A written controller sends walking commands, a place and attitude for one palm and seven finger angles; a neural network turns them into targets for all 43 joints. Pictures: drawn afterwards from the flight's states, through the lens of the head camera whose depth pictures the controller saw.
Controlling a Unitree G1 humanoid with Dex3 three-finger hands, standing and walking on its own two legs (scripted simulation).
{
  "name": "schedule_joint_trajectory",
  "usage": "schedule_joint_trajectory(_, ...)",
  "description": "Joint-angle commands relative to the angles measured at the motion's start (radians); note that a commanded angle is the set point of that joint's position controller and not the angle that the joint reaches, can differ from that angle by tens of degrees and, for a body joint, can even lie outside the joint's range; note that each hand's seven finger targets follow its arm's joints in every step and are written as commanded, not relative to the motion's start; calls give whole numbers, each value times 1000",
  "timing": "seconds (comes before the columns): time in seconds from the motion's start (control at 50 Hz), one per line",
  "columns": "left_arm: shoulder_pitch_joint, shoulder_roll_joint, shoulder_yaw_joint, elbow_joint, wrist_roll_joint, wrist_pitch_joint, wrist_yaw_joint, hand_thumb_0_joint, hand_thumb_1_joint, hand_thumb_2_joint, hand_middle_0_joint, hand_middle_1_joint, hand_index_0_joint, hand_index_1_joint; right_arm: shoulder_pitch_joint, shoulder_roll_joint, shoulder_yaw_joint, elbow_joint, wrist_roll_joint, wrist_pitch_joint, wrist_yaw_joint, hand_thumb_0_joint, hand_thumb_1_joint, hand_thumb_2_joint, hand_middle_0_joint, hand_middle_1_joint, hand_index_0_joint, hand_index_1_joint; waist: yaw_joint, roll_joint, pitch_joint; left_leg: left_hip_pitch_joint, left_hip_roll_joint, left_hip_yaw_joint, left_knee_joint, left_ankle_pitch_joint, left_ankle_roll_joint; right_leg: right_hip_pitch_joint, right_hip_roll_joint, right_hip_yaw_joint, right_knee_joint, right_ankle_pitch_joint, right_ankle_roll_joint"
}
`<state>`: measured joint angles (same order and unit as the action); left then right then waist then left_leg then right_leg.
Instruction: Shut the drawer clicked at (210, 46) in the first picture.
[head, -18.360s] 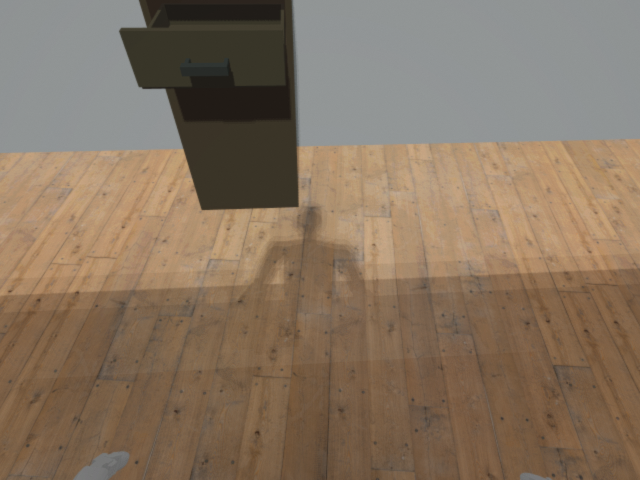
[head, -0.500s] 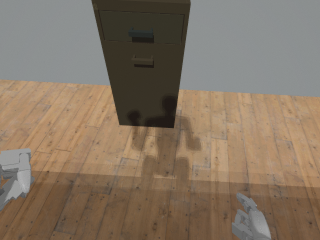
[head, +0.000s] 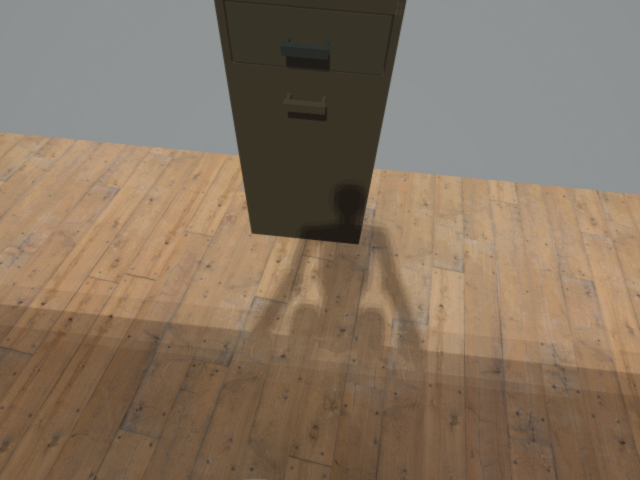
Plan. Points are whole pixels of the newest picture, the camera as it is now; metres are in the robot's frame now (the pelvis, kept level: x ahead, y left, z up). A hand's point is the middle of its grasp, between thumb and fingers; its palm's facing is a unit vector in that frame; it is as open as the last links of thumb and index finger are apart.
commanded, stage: let the arm hang, fingers relaxed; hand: left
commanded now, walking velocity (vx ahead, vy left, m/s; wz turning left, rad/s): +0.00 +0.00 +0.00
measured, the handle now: (306, 46) +1.02 +0.10 +0.02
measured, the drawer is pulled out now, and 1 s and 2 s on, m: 0.00 0.00 0.00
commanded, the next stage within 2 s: look to check the result in 0.60 s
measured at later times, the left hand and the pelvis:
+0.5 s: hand out of the picture +0.12 +0.23 -0.15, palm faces -0.04 -0.95 -0.31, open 7.4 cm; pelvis +0.03 +0.00 +0.01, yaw -1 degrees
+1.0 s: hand out of the picture +0.13 +0.21 -0.15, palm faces -0.04 -0.94 -0.34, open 7.4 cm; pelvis +0.05 -0.03 +0.01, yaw -1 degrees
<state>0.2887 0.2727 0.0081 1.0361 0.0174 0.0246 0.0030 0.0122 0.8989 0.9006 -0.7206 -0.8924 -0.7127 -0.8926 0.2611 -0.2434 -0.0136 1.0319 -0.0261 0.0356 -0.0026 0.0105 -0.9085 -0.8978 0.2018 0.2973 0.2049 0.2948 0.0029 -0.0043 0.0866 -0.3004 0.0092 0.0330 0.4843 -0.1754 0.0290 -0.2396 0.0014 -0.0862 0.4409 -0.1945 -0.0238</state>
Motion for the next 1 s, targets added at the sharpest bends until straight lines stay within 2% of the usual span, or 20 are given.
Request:
schedule_joint_trajectory(0.0, -79, 165, 44, -36, -1, -42, 8, 0, 900, 900, -360, -473, -360, -473, -16, -175, -45, -41, 4, -32, -15, 0, -900, -900, 200, 300, 200, 300, -20, 29, -63, 48, 91, -131, -140, -202, 18, -34, -113, 159, -162, -259, -47)
schedule_joint_trajectory(0.08, -85, 169, 45, 8, -2, -42, 8, 0, 900, 900, -200, -300, -200, -300, -30, -189, -47, -9, 4, -42, -18, 0, -900, -900, 200, 300, 200, 300, -9, 27, -49, 29, 110, -155, -189, -201, 23, 1, -104, 143, -138, -197, -40)
schedule_joint_trajectory(0.12, -84, 177, 46, 20, 0, -43, 9, 0, 900, 900, -200, -300, -200, -300, -43, -199, -48, -3, 6, -46, -17, 0, -900, -900, 200, 300, 200, 300, 0, 28, -55, 32, 116, -162, -204, -182, 26, 23, -103, 135, -124, -152, -37)
schedule_joint_trajectory(0.2, -114, 184, 44, 35, 0, -45, 9, 0, 900, 900, -200, -300, -200, -300, -64, -203, -46, 16, 5, -49, -15, 0, -900, -900, 200, 300, 200, 300, -4, 0, -51, 47, 119, -158, -220, -153, 22, 34, -110, 132, -130, -125, -31)
schedule_joint_trajectory(0.32, -151, 201, 43, 38, -1, -54, 10, 0, 900, 900, -200, -300, -200, -300, -111, -218, -40, 27, 8, -58, -13, 0, -900, -900, 200, 300, 200, 300, -1, 23, -91, 103, 122, -141, -208, 11, 17, 72, -119, 136, -133, -16, -24)
schedule_joint_trajectory(0.36, -170, 203, 42, 41, -2, -57, 10, 0, 900, 900, -200, -300, -200, -300, -127, -216, -36, 34, 8, -61, -13, 0, -900, -900, 200, 300, 200, 300, -5, 13, -102, 129, 121, -131, -204, 68, 13, 78, -127, 134, -135, 21, -22)
schedule_joint_trajectory(0.56, -215, 221, 41, 38, -3, -64, 11, 0, 900, 900, -200, -300, -200, -300, -178, -242, -32, 37, 9, -64, -13, 0, -900, -900, 200, 300, 200, 300, -11, 18, -134, 192, 122, -112, -199, 170, 3, 113, -136, 143, -155, 127, -17)
schedule_joint_trajectory(0.78, -218, 227, 42, 45, -6, -67, 13, 0, 900, 900, -200, -300, -200, -300, -190, -255, -29, 40, 9, -59, -17, 0, -900, -900, 200, 300, 200, 300, -14, 11, -136, 222, 123, -98, -194, 190, -5, 134, -140, 145, -175, 195, -19)
schedule_joint_trajectory(0.82, -208, 234, 43, 45, -6, -69, 14, 0, 900, 900, -200, -300, -200, -300, -188, -258, -30, 38, 11, -59, -17, 0, -900, -900, 200, 300, 200, 300, -13, 4, -157, 240, 123, -94, -184, 211, -5, 145, -142, 145, -174, 230, -17)
schedule_joint_trajectory(0.98, -207, 234, 43, 53, -8, -67, 16, 0, 900, 900, -200, -300, -200, -300, -179, -256, -27, 46, 10, -54, -21, 0, -900, -900, 200, 300, 200, 300, -14, -5, -136, 236, 124, -83, -188, 186, -11, 152, -141, 150, -187, 248, -16)
